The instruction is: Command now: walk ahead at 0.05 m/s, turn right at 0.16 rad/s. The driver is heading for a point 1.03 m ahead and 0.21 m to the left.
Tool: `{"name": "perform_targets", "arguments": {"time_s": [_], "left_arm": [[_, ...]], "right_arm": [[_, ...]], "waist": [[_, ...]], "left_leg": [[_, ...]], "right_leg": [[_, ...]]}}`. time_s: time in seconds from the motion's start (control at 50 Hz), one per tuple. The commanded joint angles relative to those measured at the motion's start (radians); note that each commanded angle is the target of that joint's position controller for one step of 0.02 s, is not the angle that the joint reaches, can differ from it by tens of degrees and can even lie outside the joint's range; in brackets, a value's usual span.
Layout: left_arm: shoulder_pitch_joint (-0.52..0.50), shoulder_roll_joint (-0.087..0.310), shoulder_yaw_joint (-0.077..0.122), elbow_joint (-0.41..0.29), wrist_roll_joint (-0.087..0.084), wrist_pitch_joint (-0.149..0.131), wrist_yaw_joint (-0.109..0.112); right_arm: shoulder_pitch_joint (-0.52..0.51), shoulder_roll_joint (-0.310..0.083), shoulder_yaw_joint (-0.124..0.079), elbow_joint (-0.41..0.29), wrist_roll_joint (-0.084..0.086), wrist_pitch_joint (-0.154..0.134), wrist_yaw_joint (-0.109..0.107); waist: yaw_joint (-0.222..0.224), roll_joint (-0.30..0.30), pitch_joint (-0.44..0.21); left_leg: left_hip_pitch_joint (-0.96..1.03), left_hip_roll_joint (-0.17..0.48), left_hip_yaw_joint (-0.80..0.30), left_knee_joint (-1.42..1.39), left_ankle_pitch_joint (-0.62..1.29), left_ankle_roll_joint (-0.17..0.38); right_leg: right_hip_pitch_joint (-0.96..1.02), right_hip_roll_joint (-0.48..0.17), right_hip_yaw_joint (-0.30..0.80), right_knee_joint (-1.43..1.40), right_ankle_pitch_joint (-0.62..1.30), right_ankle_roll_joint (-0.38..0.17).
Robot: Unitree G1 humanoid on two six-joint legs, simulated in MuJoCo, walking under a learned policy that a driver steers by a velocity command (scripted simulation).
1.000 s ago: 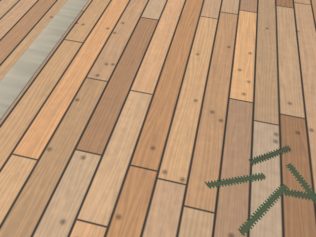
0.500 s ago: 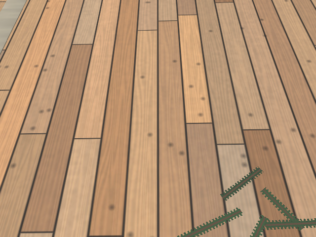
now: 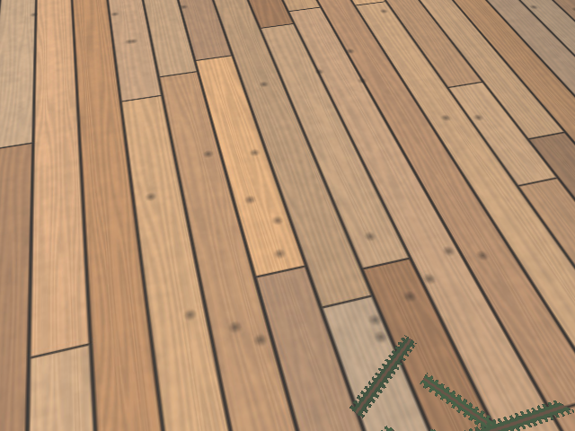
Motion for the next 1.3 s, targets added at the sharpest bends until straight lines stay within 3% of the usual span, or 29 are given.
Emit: {"name": "perform_targets", "arguments": {"time_s": [0.02,0.06,0.1,0.12,0.18,0.26,0.3,0.34,0.38,0.4,0.46,0.52,0.6,0.68,0.7,0.72,0.74,0.76,0.78,0.82,0.86,1.06,1.14,1.16,1.18,1.2,1.22,1.24,1.3], "left_arm": [[0.099,0.067,0.019,-0.017,0.003,-0.009,-0.007],[0.086,0.061,0.015,-0.014,0.022,-0.011,-0.013],[0.05,0.142,0.03,-0.011,0.036,-0.015,-0.01],[0.029,0.091,0.021,-0.017,0.035,-0.024,-0.013],[0.023,0.131,0.039,-0.019,0.027,-0.044,-0.001],[0.032,0.139,0.054,-0.03,0.009,-0.047,0.027],[0.017,0.133,0.056,-0.039,0.003,-0.046,0.036],[0.025,0.134,0.063,-0.048,0.006,-0.042,0.041],[-0.022,0.092,0.056,-0.079,0.015,-0.035,0.041],[-0.061,0.055,0.042,-0.102,0.012,-0.034,0.038],[-0.019,0.087,0.05,-0.076,0.002,-0.041,0.029],[-0.029,0.067,0.045,-0.069,-0.001,-0.053,0.024],[-0.027,0.056,0.036,-0.063,-0.011,-0.066,0.002],[0.058,0.077,0.051,-0.041,-0.016,-0.081,-0.02],[0.1,0.094,0.06,-0.028,-0.01,-0.085,-0.017],[0.176,0.152,0.072,-0.023,0.004,-0.089,-0.01],[0.155,0.247,0.089,-0.028,0.046,-0.097,-0.021],[0.063,0.225,0.086,-0.053,0.056,-0.113,-0.021],[0.007,0.16,0.069,-0.065,0.032,-0.122,-0.01],[0.021,0.111,0.05,-0.058,0.006,-0.126,-0.001],[0.092,0.102,0.043,-0.03,0.011,-0.137,-0.002],[0.232,0.168,0.052,0.042,-0.02,-0.126,-0.023],[0.212,0.186,0.054,0.056,-0.033,-0.109,-0.03],[0.212,0.148,0.04,0.057,-0.026,-0.111,-0.032],[0.196,0.064,0.009,0.025,0.001,-0.118,-0.036],[0.266,-0.014,-0.01,-0.013,-0.017,-0.138,-0.03],[0.219,0.103,0.022,0.004,-0.046,-0.147,-0.025],[0.162,0.137,0.036,-0.009,-0.055,-0.146,-0.029],[0.138,0.087,0.036,0.006,-0.032,-0.119,-0.034]], "right_arm": [[-0.047,-0.164,-0.041,-0.055,0.014,-0.002,-0.005],[-0.01,-0.125,-0.023,-0.029,0.017,-0.003,-0.001],[0.031,-0.092,-0.015,-0.024,0.006,-0.015,0.013],[-0.02,-0.113,-0.018,-0.025,0.001,-0.014,0.012],[-0.024,-0.153,-0.04,-0.032,0.017,-0.003,0.001],[0.02,-0.139,-0.053,-0.043,0.025,0.009,0.011],[0.022,-0.136,-0.058,-0.057,0.024,0.015,0.02],[0.046,-0.171,-0.074,-0.06,0.027,0.021,0.024],[0.11,-0.246,-0.095,-0.066,0.016,0.02,0.018],[0.183,-0.258,-0.093,-0.059,-0.001,0.007,0.019],[0.059,-0.237,-0.085,-0.102,0.026,-0.016,0.003],[0.026,-0.219,-0.083,-0.111,0.031,0.024,-0.023],[0.015,-0.235,-0.098,-0.13,0.03,0.05,-0.039],[-0.016,-0.23,-0.1,-0.143,0.05,0.065,-0.04],[-0.012,-0.207,-0.093,-0.143,0.051,0.061,-0.041],[0.012,-0.138,-0.077,-0.144,0.046,0.057,-0.039],[-0.02,-0.136,-0.08,-0.189,0.049,0.037,-0.035],[-0.043,-0.198,-0.095,-0.196,0.039,0.02,-0.033],[-0.014,-0.231,-0.105,-0.169,0.035,0.017,-0.029],[0.05,-0.195,-0.1,-0.12,0.018,0.015,-0.02],[0.041,-0.147,-0.085,-0.113,0.025,0.001,-0.009],[-0.153,-0.094,-0.045,-0.174,0.042,-0.051,0.029],[-0.009,-0.158,-0.071,-0.14,0.055,-0.072,0.033],[0.121,-0.204,-0.094,-0.103,0.051,-0.073,0.021],[0.304,-0.271,-0.112,-0.081,0.028,-0.07,0.007],[0.358,-0.355,-0.126,-0.064,0.011,-0.063,0.009],[0.339,-0.254,-0.101,-0.059,0.008,-0.07,0.013],[0.271,-0.2,-0.082,-0.056,0.017,-0.073,0.013],[0.125,-0.113,-0.057,-0.051,0.009,-0.082,0.014]], "waist": [[0.038,0.175,-0.173],[0.045,0.136,-0.137],[-0.019,-0.097,-0.089],[0.008,-0.109,-0.064],[0.019,-0.136,-0.008],[0.022,-0.144,-0.047],[0.02,-0.12,-0.054],[0.028,-0.008,-0.067],[-0.001,0.242,-0.101],[-0.046,0.303,-0.162],[0.007,0.089,-0.18],[0.015,0.134,-0.169],[0.003,0.173,-0.173],[0.059,0.205,-0.136],[0.083,0.166,-0.118],[0.091,-0.009,-0.148],[0.067,-0.212,-0.068],[0.032,-0.194,0.009],[0.012,-0.162,0.026],[0.012,-0.115,-0.011],[0.036,-0.099,0.004],[0.118,-0.129,0.05],[0.006,-0.124,0.009],[-0.056,-0.086,-0.08],[-0.134,0.059,-0.263],[-0.092,0.352,-0.359],[-0.117,0.23,-0.283],[-0.089,0.207,-0.166],[-0.009,0.172,-0.039]], "left_leg": [[0.105,0.219,-0.22,-0.134,0.009,0.174],[-0.003,0.178,-0.205,-0.14,-0.181,0.098],[-0.016,0.051,-0.064,-0.067,-0.269,-0.012],[0.06,0.034,-0.045,-0.013,-0.197,-0.039],[-0.021,0.007,-0.036,0.087,-0.113,-0.021],[-0.087,0.019,-0.011,0.24,-0.161,-0.002],[-0.079,0.037,-0.008,0.256,-0.155,0.013],[-0.03,0.052,-0.068,0.171,0.1,0.048],[0.135,0.196,-0.449,-0.049,0.265,0.202],[0.295,0.296,-0.632,-0.124,0.267,0.296],[0.283,0.269,-0.519,-0.081,0.24,0.229],[0.216,0.17,-0.416,-0.102,0.162,0.17],[0.169,0.153,-0.447,-0.122,0.052,0.166],[-0.021,0.092,-0.488,-0.172,-0.476,0.121],[-0.133,0.046,-0.45,-0.115,-0.543,0.076],[-0.266,-0.045,-0.307,0.178,-0.566,0.013],[-0.446,-0.128,-0.196,0.391,-0.453,-0.005],[-0.493,-0.029,-0.209,0.514,-0.361,-0.011],[-0.495,-0.012,-0.193,0.568,-0.276,-0.022],[-0.451,-0.005,-0.147,0.658,-0.168,-0.058],[-0.444,0.003,-0.122,0.692,-0.094,-0.067],[-0.199,0.053,0.034,0.18,-0.039,-0.076],[0.08,0.021,0.033,-0.007,-0.049,-0.01],[0.292,0.035,0.013,-0.024,-0.037,0.016],[0.587,0.244,-0.203,-0.012,-0.097,0.074],[0.759,0.459,-0.615,-0.128,-0.289,0.207],[0.65,0.439,-0.642,-0.194,-0.416,0.211],[0.551,0.406,-0.491,-0.206,-0.39,0.175],[0.326,0.284,-0.202,-0.281,-0.114,0.121]], "right_leg": [[0.155,0.003,-0.044,-0.213,0.158,-0.027],[0.275,-0.014,-0.019,-0.368,0.271,-0.076],[0.17,-0.138,0.097,-0.4,0.115,-0.16],[0.076,-0.118,0.086,-0.442,-0.039,-0.161],[0.09,-0.14,0.09,-0.446,0.06,-0.145],[0.158,-0.257,0.121,-0.381,0.372,-0.216],[0.153,-0.275,0.112,-0.331,0.45,-0.221],[0.125,-0.195,0.001,-0.241,0.396,-0.16],[-0.063,0.04,-0.144,0.072,0.095,-0.025],[-0.22,0.087,-0.034,0.276,-0.248,-0.016],[-0.264,0.023,0.064,0.404,-0.124,-0.023],[-0.157,0.035,0.016,0.189,-0.026,0.003],[-0.023,0.065,0.012,-0.05,0.031,0.008],[0.204,0.075,-0.04,-0.329,0.168,-0.053],[0.313,0.026,-0.018,-0.394,0.154,-0.084],[0.425,-0.195,0.206,-0.486,-0.049,-0.147],[0.322,-0.377,0.548,-0.618,-0.271,-0.26],[0.247,-0.398,0.578,-0.649,-0.354,-0.298],[0.246,-0.344,0.47,-0.648,-0.299,-0.263],[0.274,-0.26,0.315,-0.643,-0.159,-0.217],[0.262,-0.229,0.219,-0.662,-0.079,-0.215],[0.224,-0.237,0.069,-0.659,0.191,-0.258],[0.201,-0.257,0.11,-0.532,0.306,-0.23],[0.142,-0.197,0.055,-0.361,0.418,-0.194],[-0.036,-0.12,-0.013,-0.017,0.241,-0.142],[-0.351,0.019,-0.039,0.299,-0.135,-0.093],[-0.421,-0.021,0.07,0.442,-0.108,-0.092],[-0.457,-0.06,0.064,0.461,-0.016,-0.106],[-0.36,-0.127,0.045,0.379,0.184,-0.092]]}}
